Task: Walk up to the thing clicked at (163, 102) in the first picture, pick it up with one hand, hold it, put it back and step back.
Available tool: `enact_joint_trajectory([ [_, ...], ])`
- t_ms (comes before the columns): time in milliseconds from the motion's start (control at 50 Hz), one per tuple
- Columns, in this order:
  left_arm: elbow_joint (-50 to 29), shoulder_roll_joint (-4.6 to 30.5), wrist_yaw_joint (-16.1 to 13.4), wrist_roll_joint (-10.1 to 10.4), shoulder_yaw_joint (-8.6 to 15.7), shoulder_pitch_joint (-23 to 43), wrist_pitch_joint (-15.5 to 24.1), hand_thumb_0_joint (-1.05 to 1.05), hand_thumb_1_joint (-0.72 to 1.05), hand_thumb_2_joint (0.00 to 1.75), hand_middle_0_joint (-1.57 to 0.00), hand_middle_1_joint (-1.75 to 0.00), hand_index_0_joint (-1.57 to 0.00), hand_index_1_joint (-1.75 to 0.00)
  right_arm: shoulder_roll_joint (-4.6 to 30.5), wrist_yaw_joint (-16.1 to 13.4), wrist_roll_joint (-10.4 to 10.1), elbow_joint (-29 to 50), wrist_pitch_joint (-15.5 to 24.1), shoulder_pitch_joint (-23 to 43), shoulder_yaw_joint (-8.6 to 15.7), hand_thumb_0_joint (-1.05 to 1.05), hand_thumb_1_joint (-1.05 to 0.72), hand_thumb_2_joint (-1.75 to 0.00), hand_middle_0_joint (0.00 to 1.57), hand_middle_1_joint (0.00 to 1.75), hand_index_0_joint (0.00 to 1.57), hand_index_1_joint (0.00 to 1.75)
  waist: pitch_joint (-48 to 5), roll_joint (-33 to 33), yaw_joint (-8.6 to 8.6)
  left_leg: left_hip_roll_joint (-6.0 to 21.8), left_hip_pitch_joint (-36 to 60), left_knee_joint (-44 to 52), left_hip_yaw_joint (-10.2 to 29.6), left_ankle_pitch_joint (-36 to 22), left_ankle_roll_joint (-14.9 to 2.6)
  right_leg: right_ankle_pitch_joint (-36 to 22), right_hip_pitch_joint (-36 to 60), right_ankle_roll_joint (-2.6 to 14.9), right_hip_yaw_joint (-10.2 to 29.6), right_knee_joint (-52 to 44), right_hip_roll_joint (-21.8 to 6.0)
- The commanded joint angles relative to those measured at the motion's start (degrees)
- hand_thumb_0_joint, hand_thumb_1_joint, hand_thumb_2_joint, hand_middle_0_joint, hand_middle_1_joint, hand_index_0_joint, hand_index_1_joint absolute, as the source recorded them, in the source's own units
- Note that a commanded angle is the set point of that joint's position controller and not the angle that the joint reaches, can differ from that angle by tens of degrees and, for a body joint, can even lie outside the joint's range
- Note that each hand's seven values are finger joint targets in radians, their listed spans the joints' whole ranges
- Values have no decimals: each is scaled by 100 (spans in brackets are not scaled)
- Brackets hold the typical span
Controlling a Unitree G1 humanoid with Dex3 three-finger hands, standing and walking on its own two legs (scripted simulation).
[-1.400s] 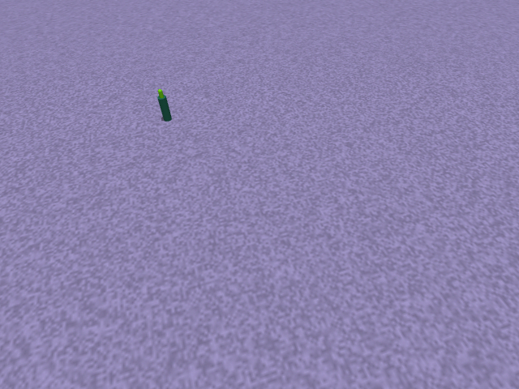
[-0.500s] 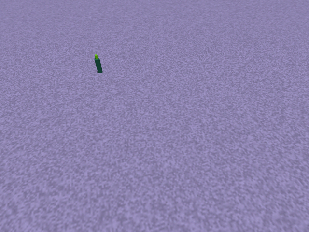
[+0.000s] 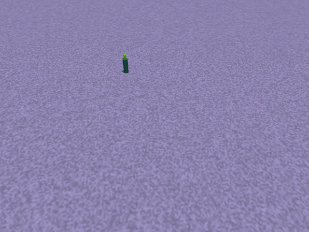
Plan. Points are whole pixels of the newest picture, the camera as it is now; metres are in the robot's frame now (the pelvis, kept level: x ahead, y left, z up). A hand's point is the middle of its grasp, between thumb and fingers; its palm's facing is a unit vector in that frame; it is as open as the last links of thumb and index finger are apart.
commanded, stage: walk up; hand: left
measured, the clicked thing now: (125, 63) +1.82 +0.35 -0.66
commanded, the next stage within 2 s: none
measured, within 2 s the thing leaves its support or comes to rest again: neither
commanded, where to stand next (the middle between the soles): +1.50 +0.11 m, yaw +6 degrees
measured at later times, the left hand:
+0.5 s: hand (71, 165) +0.36 +0.31 -0.13, palm faces +0.00 -0.93 -0.37, open 7.4 cm
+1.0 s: hand (78, 132) +0.53 +0.35 -0.17, palm faces +0.09 -0.94 -0.34, open 7.4 cm
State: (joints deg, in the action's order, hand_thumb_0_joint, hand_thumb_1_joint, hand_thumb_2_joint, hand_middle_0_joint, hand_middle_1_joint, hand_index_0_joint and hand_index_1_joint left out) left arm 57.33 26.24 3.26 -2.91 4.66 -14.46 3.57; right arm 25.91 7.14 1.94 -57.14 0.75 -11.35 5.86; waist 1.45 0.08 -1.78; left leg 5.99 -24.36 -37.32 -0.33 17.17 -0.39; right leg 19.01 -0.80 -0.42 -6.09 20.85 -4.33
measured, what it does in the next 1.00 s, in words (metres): walks ahead: left foot, then right foot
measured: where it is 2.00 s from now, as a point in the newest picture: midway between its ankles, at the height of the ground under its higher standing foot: (147, 129)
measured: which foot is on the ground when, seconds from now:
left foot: up 0.00-0.02, down 0.04-0.54, up 0.56-0.90, down 0.92-1.00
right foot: down 0.00-0.06, up 0.08-0.50, down 0.52-0.94, up 0.96-1.00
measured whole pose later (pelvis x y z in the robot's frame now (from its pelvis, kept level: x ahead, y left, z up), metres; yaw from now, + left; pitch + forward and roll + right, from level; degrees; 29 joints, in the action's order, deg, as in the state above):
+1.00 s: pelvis +0.53 +0.07 -0.02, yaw +7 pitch -2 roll -1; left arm 54.2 26.0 2.8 -0.5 2.6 -18.0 2.8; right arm 24.4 4.3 1.2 -49.6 5.7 -11.2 4.7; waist 3.2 2.7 -1.5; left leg 3.1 -23.3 -38.1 -5.2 13.0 -2.3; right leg 25.5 -15.2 2.5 0.2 58.8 -3.3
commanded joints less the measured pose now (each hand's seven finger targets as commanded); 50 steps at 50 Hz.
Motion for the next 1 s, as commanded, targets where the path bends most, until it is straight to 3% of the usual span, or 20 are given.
enact_joint_trajectory([
  [0,-668,1186,16,55,177,817,99,0,90,90,-20,-30,-20,-30,1152,-152,-6,149,262,-855,448,0,-90,-90,20,30,20,30,-245,-355,799,-550,2787,437,-744,-234,-77,1311,-2542,814,-108,1071,-569],
  [20,-697,814,56,79,63,589,62,0,90,90,-20,-30,-20,-30,1563,-258,36,3,298,-1570,580,0,-90,-90,20,30,20,30,-494,-1583,1117,-119,3670,1107,409,1331,-447,837,-3467,633,-434,3265,-59],
  [40,-913,561,42,203,-54,815,90,0,90,90,-20,-30,-20,-30,2206,-323,13,175,368,-1796,605,0,-90,-90,20,30,20,30,-395,-2557,1196,1402,3237,2997,4006,3482,-1008,1579,-4471,418,153,4706,696],
  [60,-974,1158,-12,151,5,1110,108,0,90,90,-20,-30,-20,-30,2420,-311,-197,396,347,-1103,619,0,-90,-90,20,30,20,30,-12,-1482,928,1941,2252,3460,4882,4055,-1556,1342,-4188,482,1026,4948,202],
  [100,-552,1369,25,296,52,485,90,0,90,90,-20,-30,-20,-30,1757,-382,-206,683,428,-269,402,0,-90,-90,20,30,20,30,61,-456,317,1340,2211,2680,2890,2503,-1284,280,-4033,345,1029,4607,-354],
  [140,-414,1424,82,269,137,302,81,0,90,90,-20,-30,-20,-30,1458,-418,-219,695,485,-310,282,0,-90,-90,20,30,20,30,83,-596,251,987,1666,2729,1961,1831,-1067,-155,-3473,242,883,3844,-447],
  [300,-795,1127,315,221,197,1005,14,0,90,90,-20,-30,-20,-30,1497,-401,-208,881,637,-406,266,0,-90,-90,20,30,20,30,680,-667,293,961,1424,3186,1184,1292,-1164,-1216,-3428,72,671,2118,-488],
  [420,-901,829,273,245,154,1378,112,0,90,90,-20,-30,-20,-30,1388,-466,-151,849,593,-780,251,0,-90,-90,20,30,20,30,241,-443,390,751,2061,2210,431,-1535,-966,-1386,-2516,248,212,1132,-83],
  [480,-444,1075,124,238,348,-196,169,0,90,90,-20,-30,-20,-30,1167,-519,-118,983,538,-751,153,0,-90,-90,20,30,20,30,-788,214,-386,151,1343,-468,-171,-2554,-592,-870,188,451,-90,779,326],
  [500,-299,1503,32,175,509,-1070,208,0,90,90,-20,-30,-20,-30,767,-522,-132,1057,545,-981,10,0,-90,-90,20,30,20,30,-1280,1263,-686,-329,89,-2221,-414,-1141,-399,302,1369,605,1145,578,-582],
  [520,-448,1954,-23,198,564,-1246,260,0,90,90,-20,-30,-20,-30,628,-532,-240,1203,564,-1094,-71,0,-90,-90,20,30,20,30,-1256,1794,-590,-1016,-1544,-3305,-89,1196,-246,950,2065,1167,4128,-518,-2212],
  [540,-600,1973,-41,293,528,-790,260,0,90,90,-20,-30,-20,-30,1182,-591,-204,1081,565,-724,60,0,-90,-90,20,30,20,30,-1021,980,-562,-571,-1718,-3819,534,1108,-280,1155,1423,1662,4486,-668,-2410],
  [600,-797,1403,-86,309,331,14,285,0,90,90,-20,-30,-20,-30,1061,-498,-236,860,550,-586,19,0,-90,-90,20,30,20,30,-105,818,-76,-26,-1119,-2871,604,137,-268,99,-264,1312,2172,-712,-1447],
  [680,-1014,1290,-73,256,274,275,352,0,90,90,-20,-30,-20,-30,887,-289,-148,785,416,-633,73,0,-90,-90,20,30,20,30,177,868,124,115,-597,-1329,188,40,10,-193,-1189,1415,1041,-965,-1251],
  [820,-1139,1453,33,220,281,309,332,0,90,90,-20,-30,-20,-30,858,-175,-105,936,476,-49,194,0,-90,-90,20,30,20,30,35,357,125,-94,822,313,-436,-1301,-1,473,-1688,1117,595,-550,-1117],
  [880,-1089,1068,1,232,91,-45,259,0,90,90,-20,-30,-20,-30,1224,-302,6,637,540,-1131,339,0,-90,-90,20,30,20,30,-541,-683,697,-426,2567,694,-454,-191,-329,-1440,-2118,812,-54,2076,-518],
  [900,-1145,628,-26,298,-60,-313,235,0,90,90,-20,-30,-20,-30,1728,-399,130,580,575,-1803,488,0,-90,-90,20,30,20,30,-993,-1906,956,870,3352,1294,1594,840,-745,-483,-3119,486,-114,4078,0],
  [920,-1148,881,-87,368,16,-362,197,0,90,90,-20,-30,-20,-30,2092,-444,-37,820,586,-1595,538,0,-90,-90,20,30,20,30,-932,-1652,866,1932,3479,2412,4056,1584,-1303,1016,-4053,364,475,4738,631],
  [940,-1068,1326,-142,284,42,-41,189,0,90,90,-20,-30,-20,-30,2023,-465,-232,824,560,-1311,553,0,-90,-90,20,30,20,30,-665,-717,816,1976,2944,2426,3838,1439,-1441,764,-4048,406,1117,5047,226],
  [980,-829,1199,-113,362,34,-325,169,0,90,90,-20,-30,-20,-30,1549,-516,-241,996,573,-636,315,0,-90,-90,20,30,20,30,-110,-461,375,1403,2151,2230,2075,274,-1084,77,-3767,309,1253,4638,-122],
])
